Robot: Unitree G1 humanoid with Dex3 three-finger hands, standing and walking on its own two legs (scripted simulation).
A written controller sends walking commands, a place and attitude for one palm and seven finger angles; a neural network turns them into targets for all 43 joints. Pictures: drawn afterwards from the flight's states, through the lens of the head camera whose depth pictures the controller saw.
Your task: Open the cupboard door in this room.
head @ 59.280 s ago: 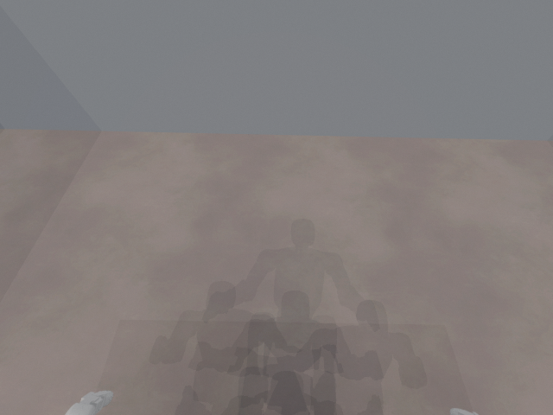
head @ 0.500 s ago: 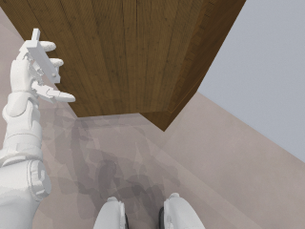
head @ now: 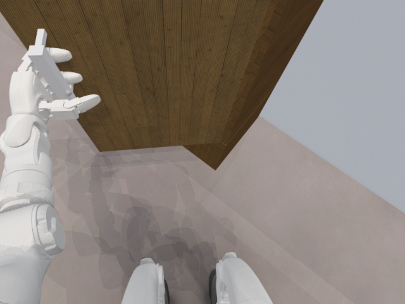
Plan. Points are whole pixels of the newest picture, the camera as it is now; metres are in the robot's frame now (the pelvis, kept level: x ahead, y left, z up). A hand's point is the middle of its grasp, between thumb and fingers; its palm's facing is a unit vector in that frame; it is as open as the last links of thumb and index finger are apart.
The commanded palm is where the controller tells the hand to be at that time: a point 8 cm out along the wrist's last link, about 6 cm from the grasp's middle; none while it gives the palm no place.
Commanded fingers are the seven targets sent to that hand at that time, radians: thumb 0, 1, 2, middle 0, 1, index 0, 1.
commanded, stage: close the thumb around the handle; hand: left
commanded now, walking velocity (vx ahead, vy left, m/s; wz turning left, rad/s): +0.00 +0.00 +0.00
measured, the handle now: (56, 70) +0.54 +0.24 +0.06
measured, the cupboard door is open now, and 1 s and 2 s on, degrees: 45 65 85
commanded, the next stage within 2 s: pull the door open along its arc in 0.36 s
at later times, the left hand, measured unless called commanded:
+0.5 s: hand (69, 94) +0.49 +0.22 +0.05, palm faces +0.05 -1.00 -0.01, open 5.6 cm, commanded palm +0.46 +0.26 +0.06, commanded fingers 0.00 0.90 0.90 -0.40 -1.35 -0.40 -1.35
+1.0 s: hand (88, 158) +0.36 +0.17 +0.06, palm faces +0.20 -0.98 +0.06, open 5.9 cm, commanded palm +0.30 +0.23 +0.06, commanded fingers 0.00 0.90 0.90 -0.40 -1.35 -0.40 -1.35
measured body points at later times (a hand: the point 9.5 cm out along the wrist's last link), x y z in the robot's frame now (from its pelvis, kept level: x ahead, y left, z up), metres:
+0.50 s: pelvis +0.00 +0.00 +0.00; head +0.15 +0.02 +0.43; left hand +0.48 +0.27 +0.06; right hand +0.04 -0.26 -0.11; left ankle +0.01 +0.10 -0.65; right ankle +0.02 -0.13 -0.65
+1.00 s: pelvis +0.02 +0.00 +0.03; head +0.11 +0.00 +0.47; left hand +0.35 +0.22 +0.06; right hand +0.13 -0.25 -0.09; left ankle +0.01 +0.10 -0.65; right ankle +0.02 -0.13 -0.65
